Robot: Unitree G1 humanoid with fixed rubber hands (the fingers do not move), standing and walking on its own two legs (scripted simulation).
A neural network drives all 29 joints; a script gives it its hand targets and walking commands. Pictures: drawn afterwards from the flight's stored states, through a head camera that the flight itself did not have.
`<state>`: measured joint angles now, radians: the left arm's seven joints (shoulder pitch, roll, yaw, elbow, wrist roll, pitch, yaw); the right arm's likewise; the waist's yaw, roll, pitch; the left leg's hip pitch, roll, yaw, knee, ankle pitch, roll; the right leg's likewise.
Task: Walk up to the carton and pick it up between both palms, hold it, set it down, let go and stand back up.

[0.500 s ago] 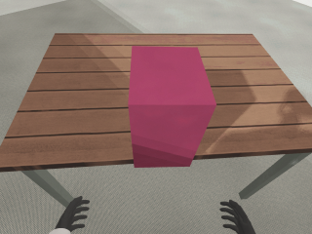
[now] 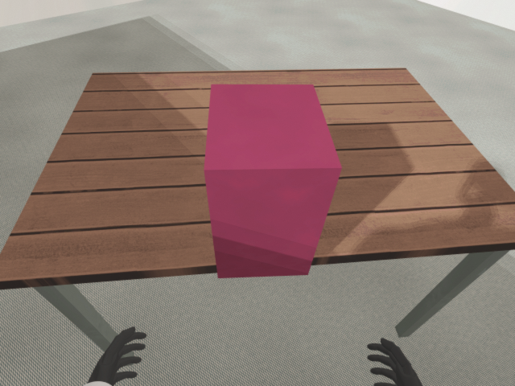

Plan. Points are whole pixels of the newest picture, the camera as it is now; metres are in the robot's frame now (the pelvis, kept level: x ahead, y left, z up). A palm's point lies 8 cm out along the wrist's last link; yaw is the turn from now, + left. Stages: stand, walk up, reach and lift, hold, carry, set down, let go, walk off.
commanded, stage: stand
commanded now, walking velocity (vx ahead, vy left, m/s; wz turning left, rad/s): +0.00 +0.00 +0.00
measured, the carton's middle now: (263, 186) +0.43 +0.00 +0.07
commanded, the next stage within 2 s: none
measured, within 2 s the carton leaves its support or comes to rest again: neither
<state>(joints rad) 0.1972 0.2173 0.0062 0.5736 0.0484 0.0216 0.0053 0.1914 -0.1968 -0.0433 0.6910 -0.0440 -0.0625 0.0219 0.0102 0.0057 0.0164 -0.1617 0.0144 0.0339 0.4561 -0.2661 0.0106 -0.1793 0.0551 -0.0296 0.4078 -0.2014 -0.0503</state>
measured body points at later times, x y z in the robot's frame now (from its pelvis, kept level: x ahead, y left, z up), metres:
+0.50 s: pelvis +0.00 +0.01 -0.01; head +0.00 +0.01 +0.44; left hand +0.09 +0.25 -0.13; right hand +0.05 -0.24 -0.14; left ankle -0.01 +0.11 -0.74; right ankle +0.01 -0.09 -0.74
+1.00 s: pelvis -0.01 +0.01 +0.00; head -0.01 +0.01 +0.45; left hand +0.03 +0.25 -0.15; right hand -0.01 -0.23 -0.15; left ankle -0.01 +0.11 -0.74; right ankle +0.01 -0.09 -0.74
